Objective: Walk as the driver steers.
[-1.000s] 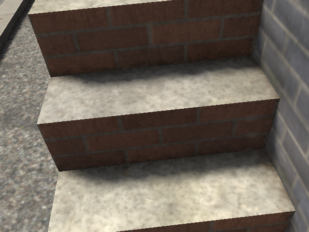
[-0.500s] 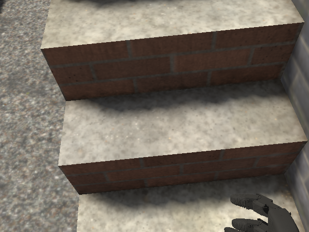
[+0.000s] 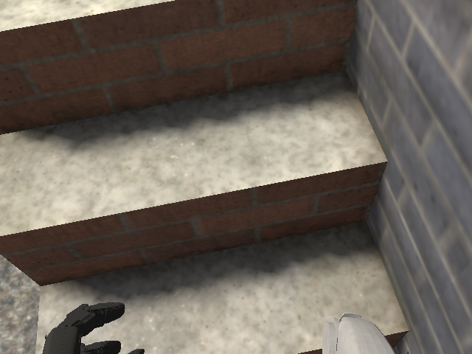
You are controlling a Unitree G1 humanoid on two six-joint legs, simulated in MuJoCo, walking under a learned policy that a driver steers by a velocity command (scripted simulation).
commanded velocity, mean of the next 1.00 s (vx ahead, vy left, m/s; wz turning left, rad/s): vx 0.10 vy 0.05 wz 0.00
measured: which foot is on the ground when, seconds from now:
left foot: up 0.00-0.56, down 0.58-1.00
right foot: down 0.00-1.00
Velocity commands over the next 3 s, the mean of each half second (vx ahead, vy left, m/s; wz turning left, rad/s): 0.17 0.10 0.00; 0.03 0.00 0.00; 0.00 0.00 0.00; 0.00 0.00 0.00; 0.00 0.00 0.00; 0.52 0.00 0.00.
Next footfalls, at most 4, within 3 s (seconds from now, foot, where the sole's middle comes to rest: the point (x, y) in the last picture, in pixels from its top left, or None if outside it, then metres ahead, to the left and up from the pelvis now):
0.58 left None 0.13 0.24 -0.60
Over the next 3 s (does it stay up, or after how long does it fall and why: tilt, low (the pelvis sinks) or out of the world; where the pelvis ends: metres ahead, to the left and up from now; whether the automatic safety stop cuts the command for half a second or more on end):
stays up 0.20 0.13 0.19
